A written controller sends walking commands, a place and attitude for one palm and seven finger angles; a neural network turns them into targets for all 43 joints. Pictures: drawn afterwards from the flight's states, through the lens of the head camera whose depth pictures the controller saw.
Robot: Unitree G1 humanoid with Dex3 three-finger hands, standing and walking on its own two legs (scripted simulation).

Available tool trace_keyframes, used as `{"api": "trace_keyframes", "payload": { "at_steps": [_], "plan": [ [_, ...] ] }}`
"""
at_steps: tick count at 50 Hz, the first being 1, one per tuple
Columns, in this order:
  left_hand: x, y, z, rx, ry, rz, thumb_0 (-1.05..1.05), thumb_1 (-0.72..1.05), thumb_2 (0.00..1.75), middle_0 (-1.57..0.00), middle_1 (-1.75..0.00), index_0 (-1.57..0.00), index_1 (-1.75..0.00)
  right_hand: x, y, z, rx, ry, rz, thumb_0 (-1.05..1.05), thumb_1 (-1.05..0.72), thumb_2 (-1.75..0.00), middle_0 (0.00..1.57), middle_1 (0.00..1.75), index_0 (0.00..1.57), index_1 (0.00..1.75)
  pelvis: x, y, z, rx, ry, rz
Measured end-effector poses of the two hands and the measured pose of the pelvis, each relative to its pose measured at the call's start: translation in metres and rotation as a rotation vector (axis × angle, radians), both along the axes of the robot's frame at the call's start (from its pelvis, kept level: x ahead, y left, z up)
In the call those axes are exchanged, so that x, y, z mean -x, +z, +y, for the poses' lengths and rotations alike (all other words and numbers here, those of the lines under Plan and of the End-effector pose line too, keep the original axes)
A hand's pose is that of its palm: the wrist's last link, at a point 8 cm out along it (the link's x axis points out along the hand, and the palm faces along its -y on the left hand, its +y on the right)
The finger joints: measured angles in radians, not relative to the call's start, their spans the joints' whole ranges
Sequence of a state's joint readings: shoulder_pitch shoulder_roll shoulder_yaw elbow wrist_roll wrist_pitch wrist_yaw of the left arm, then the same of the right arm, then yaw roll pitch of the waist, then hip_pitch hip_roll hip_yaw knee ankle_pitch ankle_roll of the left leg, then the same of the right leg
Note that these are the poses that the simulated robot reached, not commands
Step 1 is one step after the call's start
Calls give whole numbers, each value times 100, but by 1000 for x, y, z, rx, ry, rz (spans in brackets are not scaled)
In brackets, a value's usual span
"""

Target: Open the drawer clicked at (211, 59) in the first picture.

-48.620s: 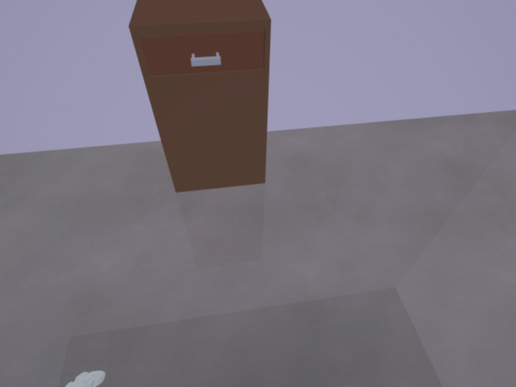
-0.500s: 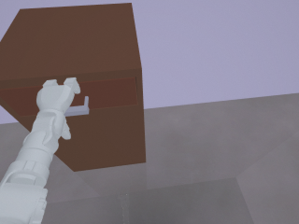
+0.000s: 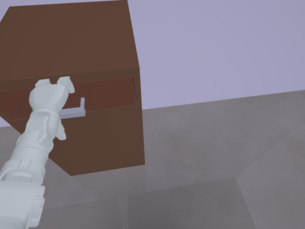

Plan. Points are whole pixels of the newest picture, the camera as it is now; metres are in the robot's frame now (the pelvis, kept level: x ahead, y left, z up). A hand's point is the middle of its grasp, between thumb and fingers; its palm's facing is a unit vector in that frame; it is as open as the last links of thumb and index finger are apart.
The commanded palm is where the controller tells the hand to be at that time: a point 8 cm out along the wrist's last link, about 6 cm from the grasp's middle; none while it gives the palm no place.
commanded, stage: move the hooked fingers above the handle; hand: left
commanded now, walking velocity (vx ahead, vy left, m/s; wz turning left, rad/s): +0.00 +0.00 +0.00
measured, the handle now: (68, 107) +0.48 +0.27 -0.02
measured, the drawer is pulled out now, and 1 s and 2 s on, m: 0.00 0.00 0.00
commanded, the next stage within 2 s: lower the fingers behind the handle in 0.32 s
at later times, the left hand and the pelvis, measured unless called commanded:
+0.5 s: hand (61, 108) +0.44 +0.26 +0.04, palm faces -0.03 -0.03 -1.00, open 13.9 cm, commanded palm +0.41 +0.26 +0.10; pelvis +0.01 +0.00 +0.00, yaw +0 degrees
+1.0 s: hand (65, 116) +0.44 +0.26 +0.00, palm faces -0.06 -0.02 -1.00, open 13.9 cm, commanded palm +0.42 +0.26 +0.06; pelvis +0.00 +0.00 -0.01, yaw +1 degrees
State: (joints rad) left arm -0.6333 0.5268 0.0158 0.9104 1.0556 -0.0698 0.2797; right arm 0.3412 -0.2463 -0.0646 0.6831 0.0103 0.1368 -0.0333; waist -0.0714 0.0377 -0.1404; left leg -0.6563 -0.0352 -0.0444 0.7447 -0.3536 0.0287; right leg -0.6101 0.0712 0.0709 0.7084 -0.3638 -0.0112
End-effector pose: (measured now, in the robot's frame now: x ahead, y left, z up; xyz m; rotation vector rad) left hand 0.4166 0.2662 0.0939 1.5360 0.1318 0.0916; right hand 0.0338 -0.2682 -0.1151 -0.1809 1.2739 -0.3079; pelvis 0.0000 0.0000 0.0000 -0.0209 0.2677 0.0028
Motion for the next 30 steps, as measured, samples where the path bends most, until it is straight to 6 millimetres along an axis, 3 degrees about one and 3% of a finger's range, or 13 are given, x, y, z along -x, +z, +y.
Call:
{"api": "trace_keyframes", "payload": {
  "at_steps": [14,22,30],
  "plan": [
    [-3,3,-8,-7,1,-7,0,-49,31,-32,-120,-31,-120,-27,1,3,-11,36,-59,0,-90,-90,20,30,20,30,-1,1,-1,-3,7,-7],
    [-3,5,-10,-5,0,-5,0,-49,31,-32,-120,-31,-120,-29,0,2,-19,29,-56,0,-90,-90,20,30,20,30,-5,2,-3,-5,2,-8],
    [4,-6,-8,-2,0,21,0,-49,31,-32,-120,-31,-120,-27,-1,-2,-13,28,-37,0,-90,-90,20,30,20,30,-7,1,-5,-7,1,-6]
  ]
}}
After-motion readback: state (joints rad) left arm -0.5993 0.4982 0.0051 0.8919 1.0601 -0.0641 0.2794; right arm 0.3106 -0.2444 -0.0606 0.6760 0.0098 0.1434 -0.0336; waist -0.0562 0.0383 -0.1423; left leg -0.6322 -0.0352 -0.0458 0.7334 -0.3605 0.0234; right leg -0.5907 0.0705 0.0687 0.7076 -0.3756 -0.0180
